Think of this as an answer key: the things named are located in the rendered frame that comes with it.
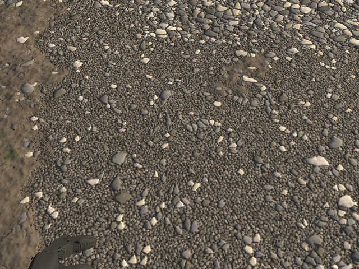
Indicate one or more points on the left robot hand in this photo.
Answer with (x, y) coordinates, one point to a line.
(60, 249)

